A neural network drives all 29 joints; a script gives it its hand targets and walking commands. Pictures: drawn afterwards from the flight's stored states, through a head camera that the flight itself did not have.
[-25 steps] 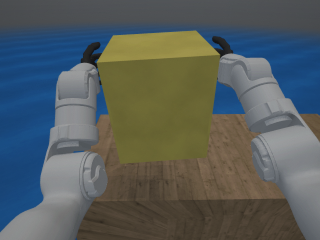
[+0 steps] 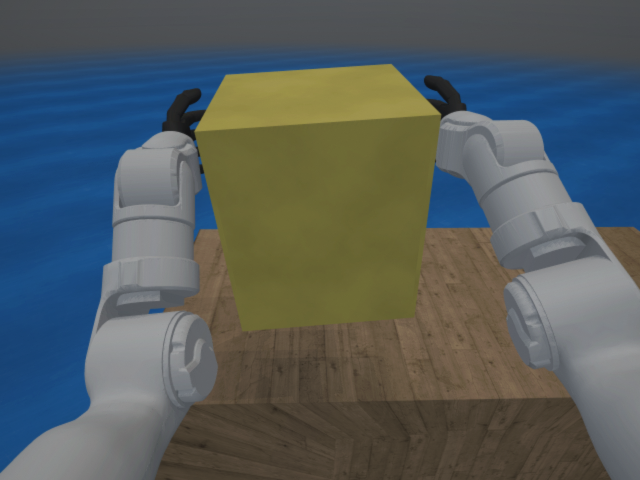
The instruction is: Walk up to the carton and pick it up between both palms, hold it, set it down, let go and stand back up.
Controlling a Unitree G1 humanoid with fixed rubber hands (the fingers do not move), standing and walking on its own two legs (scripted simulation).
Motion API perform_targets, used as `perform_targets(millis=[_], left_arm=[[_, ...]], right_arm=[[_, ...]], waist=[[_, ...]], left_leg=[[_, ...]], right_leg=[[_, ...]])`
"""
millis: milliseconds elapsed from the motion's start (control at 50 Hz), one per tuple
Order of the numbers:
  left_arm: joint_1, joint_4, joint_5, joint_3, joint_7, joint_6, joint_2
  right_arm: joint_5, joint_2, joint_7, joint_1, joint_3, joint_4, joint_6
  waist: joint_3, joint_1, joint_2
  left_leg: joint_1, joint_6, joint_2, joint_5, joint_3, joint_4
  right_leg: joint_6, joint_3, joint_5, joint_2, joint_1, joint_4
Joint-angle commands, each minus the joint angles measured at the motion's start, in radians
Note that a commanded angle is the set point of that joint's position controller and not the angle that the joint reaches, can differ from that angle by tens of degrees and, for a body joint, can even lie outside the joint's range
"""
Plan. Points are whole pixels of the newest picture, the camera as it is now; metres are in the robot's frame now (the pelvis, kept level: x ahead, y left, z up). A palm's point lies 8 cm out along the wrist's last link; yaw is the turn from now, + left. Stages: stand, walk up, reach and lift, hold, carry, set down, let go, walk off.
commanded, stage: hold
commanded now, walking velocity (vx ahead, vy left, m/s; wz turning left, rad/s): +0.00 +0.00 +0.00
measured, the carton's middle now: (318, 194) +0.38 -0.01 +0.26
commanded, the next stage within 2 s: none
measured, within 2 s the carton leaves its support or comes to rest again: neither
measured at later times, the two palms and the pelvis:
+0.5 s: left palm (175, 147) +0.37 +0.15 +0.33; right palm (445, 132) +0.37 -0.15 +0.34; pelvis +0.00 +0.00 +0.00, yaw +0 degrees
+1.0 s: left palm (178, 149) +0.38 +0.15 +0.32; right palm (447, 132) +0.37 -0.15 +0.34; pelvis +0.00 +0.00 +0.00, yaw +0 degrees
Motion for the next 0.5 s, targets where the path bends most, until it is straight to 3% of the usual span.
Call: perform_targets(millis=[0, 60, 80, 180, 280, 340, 440, 480], left_arm=[[-0.779, -0.109, -0.189, -0.321, -0.123, -0.070, -0.620], [-0.794, -0.095, -0.196, -0.309, -0.118, -0.078, -0.607], [-0.785, -0.073, -0.186, -0.289, -0.117, -0.077, -0.601], [-0.804, -0.070, -0.207, -0.314, -0.117, -0.084, -0.622], [-0.792, -0.048, -0.192, -0.286, -0.126, -0.087, -0.600], [-0.757, -0.016, -0.177, -0.258, -0.137, -0.079, -0.584], [-0.805, -0.075, -0.202, -0.310, -0.129, -0.084, -0.619], [-0.760, -0.032, -0.185, -0.293, -0.127, -0.075, -0.611]], right_arm=[[0.171, 0.701, 0.150, -0.833, 0.097, -0.329, -0.042], [0.173, 0.711, 0.150, -0.839, 0.093, -0.320, -0.039], [0.174, 0.714, 0.153, -0.850, 0.097, -0.312, -0.040], [0.161, 0.707, 0.154, -0.866, 0.082, -0.317, -0.049], [0.145, 0.687, 0.149, -0.808, 0.055, -0.253, -0.035], [0.155, 0.683, 0.146, -0.836, 0.070, -0.272, -0.039], [0.164, 0.692, 0.147, -0.857, 0.072, -0.322, -0.048], [0.164, 0.679, 0.145, -0.859, 0.079, -0.320, -0.045]], waist=[[-0.322, 0.004, 0.038], [-0.341, 0.006, 0.022], [-0.322, 0.025, 0.018], [-0.369, 0.005, 0.052], [-0.321, -0.009, 0.035], [-0.312, 0.012, 0.019], [-0.341, -0.010, 0.058], [-0.308, 0.002, 0.038]], left_leg=[[0.099, -0.035, -0.025, 0.227, 0.021, -0.026], [0.089, -0.026, -0.029, 0.204, 0.026, -0.025], [0.077, -0.020, -0.028, 0.179, 0.029, -0.035], [0.064, -0.027, -0.027, 0.163, 0.027, -0.033], [0.063, -0.033, -0.024, 0.167, 0.028, -0.042], [0.056, -0.027, -0.030, 0.181, 0.026, -0.040], [0.075, -0.041, -0.026, 0.209, 0.025, -0.026], [0.079, -0.032, -0.028, 0.209, 0.023, -0.027]], right_leg=[[0.054, -0.005, 0.187, 0.015, 0.073, -0.002], [0.058, 0.003, 0.183, 0.012, 0.074, 0.001], [0.057, -0.001, 0.150, 0.012, 0.063, -0.006], [0.051, 0.008, 0.157, 0.006, 0.083, 0.000], [0.053, 0.011, 0.170, 0.004, 0.073, -0.005], [0.056, 0.006, 0.188, 0.004, 0.091, -0.006], [0.050, 0.000, 0.192, 0.008, 0.086, 0.000], [0.049, 0.002, 0.183, 0.009, 0.075, -0.010]])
